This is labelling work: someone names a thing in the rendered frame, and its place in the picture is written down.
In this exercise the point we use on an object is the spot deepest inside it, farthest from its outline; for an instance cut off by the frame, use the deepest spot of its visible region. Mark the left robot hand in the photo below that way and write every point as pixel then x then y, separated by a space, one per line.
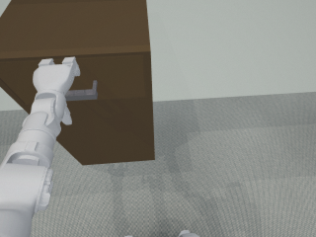
pixel 57 77

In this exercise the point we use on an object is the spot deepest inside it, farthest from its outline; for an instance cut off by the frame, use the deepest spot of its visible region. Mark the cabinet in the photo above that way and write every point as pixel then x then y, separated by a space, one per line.
pixel 103 131

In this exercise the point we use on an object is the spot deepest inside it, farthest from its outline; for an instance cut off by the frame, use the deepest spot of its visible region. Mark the left robot forearm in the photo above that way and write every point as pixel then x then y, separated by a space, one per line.
pixel 35 142

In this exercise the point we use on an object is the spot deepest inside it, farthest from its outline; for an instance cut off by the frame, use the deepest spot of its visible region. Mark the robot left upper arm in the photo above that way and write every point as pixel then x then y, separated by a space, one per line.
pixel 24 190

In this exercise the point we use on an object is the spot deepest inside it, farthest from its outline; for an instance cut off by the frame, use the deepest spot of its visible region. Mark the handle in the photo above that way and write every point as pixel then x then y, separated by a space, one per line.
pixel 82 95

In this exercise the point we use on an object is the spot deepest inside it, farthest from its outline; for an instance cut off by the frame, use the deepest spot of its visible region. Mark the drawer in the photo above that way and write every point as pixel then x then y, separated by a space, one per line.
pixel 117 76

